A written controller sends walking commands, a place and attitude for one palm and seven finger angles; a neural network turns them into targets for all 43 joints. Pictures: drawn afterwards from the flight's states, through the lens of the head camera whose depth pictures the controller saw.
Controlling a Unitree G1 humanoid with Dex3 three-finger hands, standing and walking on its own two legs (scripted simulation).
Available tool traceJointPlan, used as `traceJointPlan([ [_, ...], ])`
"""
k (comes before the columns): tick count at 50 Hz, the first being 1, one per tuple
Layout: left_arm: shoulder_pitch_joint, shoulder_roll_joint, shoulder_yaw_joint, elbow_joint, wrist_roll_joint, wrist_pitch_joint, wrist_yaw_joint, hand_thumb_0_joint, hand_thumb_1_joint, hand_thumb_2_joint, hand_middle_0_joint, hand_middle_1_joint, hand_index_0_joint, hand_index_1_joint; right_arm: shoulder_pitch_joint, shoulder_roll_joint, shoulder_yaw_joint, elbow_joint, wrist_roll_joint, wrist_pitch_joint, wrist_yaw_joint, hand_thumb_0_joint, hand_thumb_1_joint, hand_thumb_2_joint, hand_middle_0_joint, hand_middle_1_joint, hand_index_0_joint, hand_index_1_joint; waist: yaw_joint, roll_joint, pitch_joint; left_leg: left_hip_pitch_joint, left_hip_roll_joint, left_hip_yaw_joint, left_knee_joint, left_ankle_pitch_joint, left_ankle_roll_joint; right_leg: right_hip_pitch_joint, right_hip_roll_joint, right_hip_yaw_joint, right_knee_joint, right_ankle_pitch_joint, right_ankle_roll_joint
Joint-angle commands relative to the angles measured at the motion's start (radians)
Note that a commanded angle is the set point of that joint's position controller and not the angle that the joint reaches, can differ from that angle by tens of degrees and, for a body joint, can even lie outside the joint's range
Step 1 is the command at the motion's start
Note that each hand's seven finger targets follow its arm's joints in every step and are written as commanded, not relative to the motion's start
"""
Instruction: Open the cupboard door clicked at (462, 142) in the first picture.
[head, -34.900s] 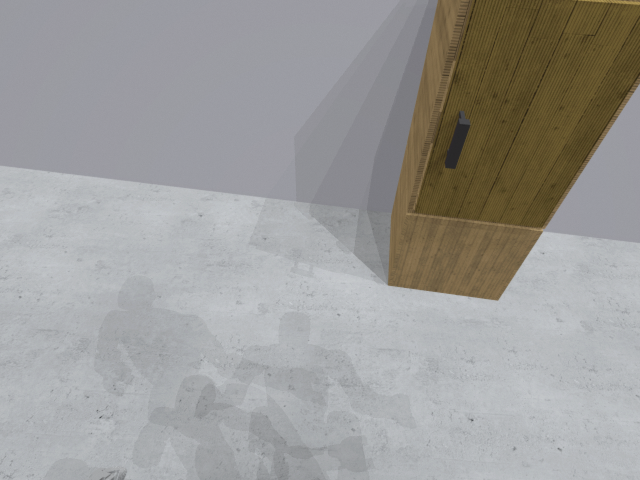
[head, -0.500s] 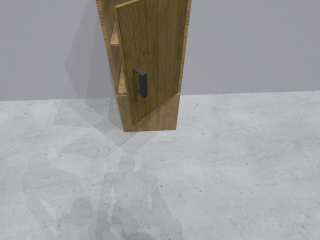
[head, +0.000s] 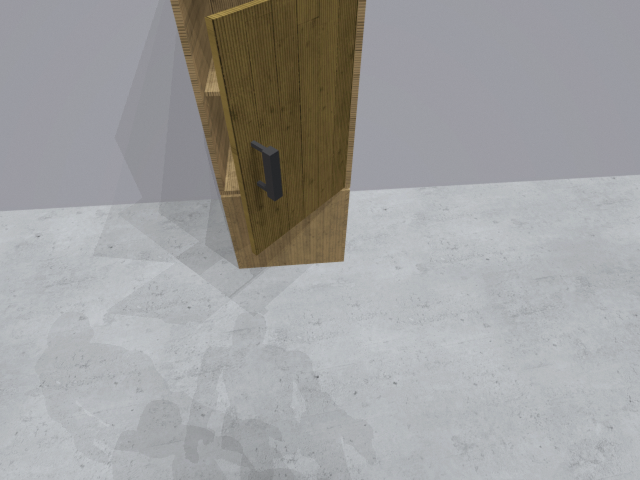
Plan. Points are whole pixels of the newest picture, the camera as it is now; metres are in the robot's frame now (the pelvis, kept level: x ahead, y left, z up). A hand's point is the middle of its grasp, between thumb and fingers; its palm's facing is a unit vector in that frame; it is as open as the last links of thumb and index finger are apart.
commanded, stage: walk to a spot facing it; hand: left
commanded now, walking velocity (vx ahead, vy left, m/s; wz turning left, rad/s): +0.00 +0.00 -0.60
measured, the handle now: (265, 170) +0.72 +0.17 -0.07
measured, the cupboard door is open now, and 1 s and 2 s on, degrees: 43 43 43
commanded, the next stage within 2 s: none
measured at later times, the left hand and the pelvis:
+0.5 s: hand out of the picture +0.08 +0.16 -0.17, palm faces -0.18 -0.94 -0.28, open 7.4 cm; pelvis -0.01 -0.03 -0.01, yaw -15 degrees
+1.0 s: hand (244, 451) +0.19 +0.13 -0.17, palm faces -0.49 -0.84 -0.23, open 7.4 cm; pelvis +0.00 -0.01 -0.01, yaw -33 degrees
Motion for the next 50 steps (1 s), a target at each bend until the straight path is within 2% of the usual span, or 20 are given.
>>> traceJointPlan([
  [1,0.031,0.148,0.044,-0.083,0.002,0.016,-0.002,0.000,0.900,0.900,-0.200,-0.300,-0.200,-0.300,0.077,-0.107,-0.044,-0.071,-0.001,0.008,-0.015,0.000,-0.900,-0.900,0.200,0.300,0.200,0.300,-0.025,-0.035,0.007,0.038,0.107,-0.039,0.025,0.013,0.003,-0.150,-0.134,0.167,-0.033,0.168,-0.038],
  [6,0.012,0.125,0.057,-0.149,0.006,0.026,-0.014,0.000,0.900,0.900,-0.200,-0.300,-0.200,-0.300,0.085,-0.151,-0.067,-0.119,-0.003,0.001,-0.021,0.000,-0.900,-0.900,0.200,0.300,0.200,0.300,-0.027,0.077,-0.030,0.070,0.221,-0.129,-0.042,-0.020,0.056,-0.243,-0.045,0.129,0.144,0.113,-0.014],
  [8,0.003,0.100,0.058,-0.172,0.008,0.033,-0.022,0.000,0.900,0.900,-0.200,-0.300,-0.200,-0.300,0.100,-0.181,-0.079,-0.130,-0.008,-0.006,-0.022,0.000,-0.900,-0.900,0.200,0.300,0.200,0.300,-0.029,0.199,-0.042,0.056,0.355,-0.216,-0.141,-0.008,0.137,-0.287,-0.005,0.046,0.386,-0.165,0.007],
  [10,-0.010,0.082,0.062,-0.195,0.010,0.037,-0.028,0.000,0.900,0.900,-0.200,-0.300,-0.200,-0.300,0.079,-0.179,-0.077,-0.149,-0.012,-0.012,-0.022,0.000,-0.900,-0.900,0.200,0.300,0.200,0.300,-0.018,0.175,-0.045,0.033,0.403,-0.209,-0.141,0.049,0.174,-0.284,-0.046,0.048,0.475,-0.281,0.007],
  [13,0.089,0.073,0.067,-0.174,0.009,0.028,-0.033,0.000,0.900,0.900,-0.200,-0.300,-0.200,-0.300,0.013,-0.182,-0.077,-0.175,-0.012,-0.008,-0.019,0.000,-0.900,-0.900,0.200,0.300,0.200,0.300,0.040,0.085,-0.071,-0.045,0.305,-0.028,0.043,0.153,0.088,-0.101,-0.036,-0.008,0.210,-0.087,0.011],
  [14,0.135,0.117,0.076,-0.166,0.013,0.023,-0.028,0.000,0.900,0.900,-0.200,-0.300,-0.200,-0.300,-0.010,-0.161,-0.078,-0.189,-0.002,-0.001,-0.017,0.000,-0.900,-0.900,0.200,0.300,0.200,0.300,0.062,-0.040,-0.052,-0.127,0.220,0.035,0.192,0.022,0.026,-0.036,-0.076,0.090,0.027,0.094,-0.008],
  [15,0.139,0.235,0.096,-0.170,0.025,0.010,-0.012,0.000,0.900,0.900,-0.200,-0.300,-0.200,-0.300,-0.004,-0.088,-0.069,-0.223,0.007,0.004,-0.008,0.000,-0.900,-0.900,0.200,0.300,0.200,0.300,0.057,-0.366,-0.046,-0.329,0.054,0.132,0.417,-0.303,-0.053,0.044,-0.319,0.448,-0.109,0.302,-0.100],
  [16,0.160,0.266,0.098,-0.174,0.008,0.014,-0.007,0.000,0.900,0.900,-0.200,-0.300,-0.200,-0.300,-0.041,-0.103,-0.068,-0.237,0.006,0.017,-0.003,0.000,-0.900,-0.900,0.200,0.300,0.200,0.300,0.093,-0.273,-0.038,-0.349,0.022,0.006,0.607,-0.445,-0.054,-0.009,-0.395,0.525,-0.134,0.292,-0.197],
  [18,0.054,0.215,0.095,-0.195,0.009,0.014,0.004,0.000,0.900,0.900,-0.200,-0.300,-0.200,-0.300,-0.062,-0.098,-0.073,-0.229,0.005,0.024,-0.004,0.000,-0.900,-0.900,0.200,0.300,0.200,0.300,0.033,-0.198,0.002,-0.415,0.044,-0.103,0.737,-0.309,-0.052,-0.032,-0.301,0.480,-0.101,0.222,-0.197],
  [22,0.051,0.184,0.089,-0.208,0.006,0.001,0.010,0.000,0.900,0.900,-0.200,-0.300,-0.200,-0.300,-0.054,-0.071,-0.065,-0.231,0.007,0.019,-0.003,0.000,-0.900,-0.900,0.200,0.300,0.200,0.300,0.022,-0.104,-0.096,-0.363,0.026,-0.102,0.649,-0.229,-0.070,0.066,-0.229,0.391,-0.029,0.453,-0.171],
  [30,0.061,0.211,0.102,-0.228,0.015,0.012,0.003,0.000,0.900,0.900,-0.200,-0.300,-0.200,-0.300,-0.092,-0.073,-0.062,-0.286,0.020,0.007,-0.011,0.000,-0.900,-0.900,0.200,0.300,0.200,0.300,0.034,-0.151,-0.103,-0.250,-0.014,-0.112,0.387,-0.262,-0.059,0.038,-0.206,0.487,-0.016,0.466,-0.181],
  [33,0.001,0.210,0.100,-0.251,0.005,0.018,-0.003,0.000,0.900,0.900,-0.200,-0.300,-0.200,-0.300,-0.005,-0.082,-0.058,-0.269,0.024,-0.004,-0.017,0.000,-0.900,-0.900,0.200,0.300,0.200,0.300,-0.017,-0.136,-0.117,-0.067,-0.031,-0.110,0.149,-0.135,-0.048,-0.075,-0.153,0.481,0.026,0.423,-0.127],
  [34,-0.029,0.198,0.093,-0.259,0.000,0.020,-0.005,0.000,0.900,0.900,-0.200,-0.300,-0.200,-0.300,0.048,-0.102,-0.061,-0.255,0.023,-0.012,-0.021,0.000,-0.900,-0.900,0.200,0.300,0.200,0.300,-0.050,-0.107,-0.125,0.085,-0.002,-0.117,0.013,-0.058,-0.039,-0.190,-0.118,0.445,0.061,0.322,-0.081],
  [35,-0.018,0.144,0.082,-0.275,-0.005,0.022,-0.011,0.000,0.900,0.900,-0.200,-0.300,-0.200,-0.300,0.075,-0.168,-0.072,-0.254,0.014,-0.021,-0.024,0.000,-0.900,-0.900,0.200,0.300,0.200,0.300,-0.055,0.094,-0.137,0.216,0.169,-0.303,-0.108,-0.071,0.014,-0.360,-0.001,0.344,0.168,0.066,-0.021],
  [36,-0.018,0.114,0.071,-0.305,-0.007,0.020,-0.026,0.000,0.900,0.900,-0.200,-0.300,-0.200,-0.300,0.091,-0.259,-0.084,-0.270,-0.002,-0.022,-0.028,0.000,-0.900,-0.900,0.200,0.300,0.200,0.300,-0.052,0.329,-0.111,0.227,0.427,-0.532,-0.185,0.043,0.135,-0.489,0.084,0.149,0.411,-0.347,0.042],
  [37,-0.048,0.150,0.080,-0.328,0.006,0.015,-0.037,0.000,0.900,0.900,-0.200,-0.300,-0.200,-0.300,0.081,-0.275,-0.083,-0.291,-0.009,-0.015,-0.034,0.000,-0.900,-0.900,0.200,0.300,0.200,0.300,-0.052,0.194,-0.069,0.060,0.489,-0.541,-0.170,0.069,0.209,-0.461,0.027,0.114,0.603,-0.366,0.061],
  [40,-0.024,0.140,0.089,-0.283,0.012,0.031,-0.051,0.000,0.900,0.900,-0.200,-0.300,-0.200,-0.300,-0.021,-0.181,-0.049,-0.315,-0.014,-0.025,-0.030,0.000,-0.900,-0.900,0.200,0.300,0.200,0.300,0.012,0.210,-0.041,-0.002,0.306,-0.272,-0.113,0.248,0.132,-0.454,-0.014,0.098,0.789,-0.207,0.081],
  [45,-0.095,0.096,0.058,-0.313,0.005,0.032,-0.062,0.000,0.900,0.900,-0.200,-0.300,-0.200,-0.300,0.082,-0.194,-0.063,-0.276,-0.015,-0.023,-0.020,0.000,-0.900,-0.900,0.200,0.300,0.200,0.300,-0.037,0.193,-0.085,0.123,0.253,-0.073,-0.015,0.505,0.102,-0.355,-0.020,-0.027,0.486,-0.174,0.081],
  [48,-0.100,0.093,0.054,-0.313,0.002,0.028,-0.068,0.000,0.900,0.900,-0.200,-0.300,-0.200,-0.300,0.099,-0.222,-0.071,-0.266,-0.016,-0.016,-0.012,0.000,-0.900,-0.900,0.200,0.300,0.200,0.300,-0.044,0.213,-0.096,0.076,0.287,-0.068,-0.012,0.313,0.097,-0.233,-0.012,-0.060,0.321,-0.181,0.056],
  [50,-0.039,0.117,0.059,-0.291,0.006,0.020,-0.071,0.000,0.900,0.900,-0.200,-0.300,-0.200,-0.300,0.092,-0.225,-0.073,-0.267,-0.012,-0.011,-0.004,0.000,-0.900,-0.900,0.200,0.300,0.200,0.300,-0.008,0.165,-0.108,-0.017,0.264,-0.036,0.075,0.083,0.051,-0.051,0.010,-0.089,0.129,-0.084,0.031],
])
